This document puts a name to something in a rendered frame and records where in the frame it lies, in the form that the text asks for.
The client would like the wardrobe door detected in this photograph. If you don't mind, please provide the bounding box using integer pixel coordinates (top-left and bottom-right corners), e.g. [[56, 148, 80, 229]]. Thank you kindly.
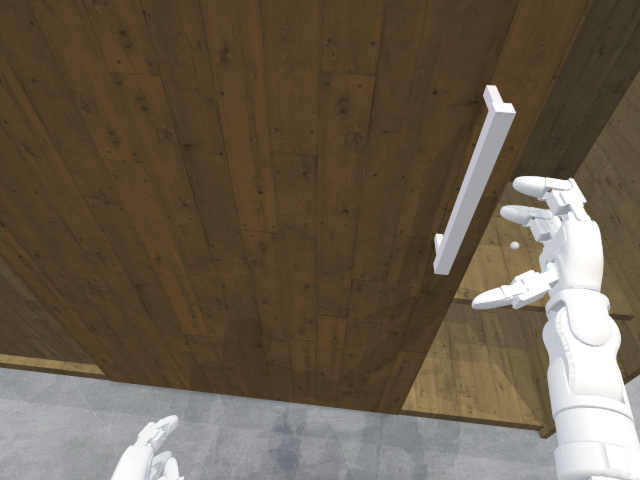
[[0, 260, 96, 365], [0, 0, 593, 415]]

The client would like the handle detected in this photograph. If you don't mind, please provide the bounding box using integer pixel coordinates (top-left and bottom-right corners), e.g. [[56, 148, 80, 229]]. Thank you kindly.
[[433, 85, 516, 275]]

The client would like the right robot forearm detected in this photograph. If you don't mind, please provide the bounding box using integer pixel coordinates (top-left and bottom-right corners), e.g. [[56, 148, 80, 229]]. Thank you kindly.
[[542, 288, 640, 480]]

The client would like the left robot hand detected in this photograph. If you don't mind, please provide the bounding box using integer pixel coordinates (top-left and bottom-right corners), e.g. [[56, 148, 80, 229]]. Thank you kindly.
[[111, 415, 184, 480]]

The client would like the right robot hand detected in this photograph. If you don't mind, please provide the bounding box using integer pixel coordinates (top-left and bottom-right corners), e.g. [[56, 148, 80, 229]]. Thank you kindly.
[[472, 176, 603, 309]]

